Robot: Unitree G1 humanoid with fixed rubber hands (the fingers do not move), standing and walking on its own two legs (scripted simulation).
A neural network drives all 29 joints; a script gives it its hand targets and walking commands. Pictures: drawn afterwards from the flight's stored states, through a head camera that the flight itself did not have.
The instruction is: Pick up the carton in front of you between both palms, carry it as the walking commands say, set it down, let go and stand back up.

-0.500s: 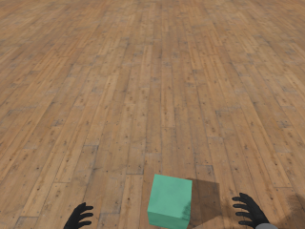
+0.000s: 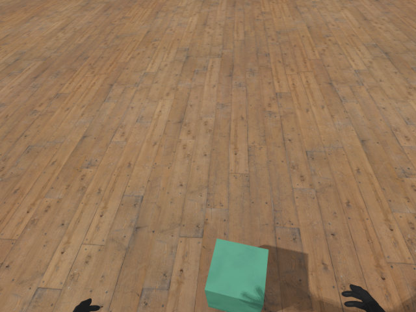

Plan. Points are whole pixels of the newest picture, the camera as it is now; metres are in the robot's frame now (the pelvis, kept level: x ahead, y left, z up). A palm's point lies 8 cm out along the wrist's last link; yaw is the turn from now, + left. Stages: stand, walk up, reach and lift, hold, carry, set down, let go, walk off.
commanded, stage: stand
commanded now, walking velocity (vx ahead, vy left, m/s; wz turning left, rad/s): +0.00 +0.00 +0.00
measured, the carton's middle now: (237, 279) +0.39 -0.06 -0.65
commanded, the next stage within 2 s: none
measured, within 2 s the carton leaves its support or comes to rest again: neither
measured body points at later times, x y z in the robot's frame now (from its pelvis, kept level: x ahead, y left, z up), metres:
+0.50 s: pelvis -0.01 +0.00 +0.01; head -0.02 -0.01 +0.46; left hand +0.10 +0.31 -0.10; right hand +0.10 -0.30 -0.11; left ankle -0.06 +0.13 -0.74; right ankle -0.01 -0.10 -0.74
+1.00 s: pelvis -0.03 +0.00 +0.01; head -0.03 -0.01 +0.46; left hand +0.07 +0.32 -0.10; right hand +0.07 -0.30 -0.11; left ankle -0.06 +0.13 -0.74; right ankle -0.01 -0.10 -0.74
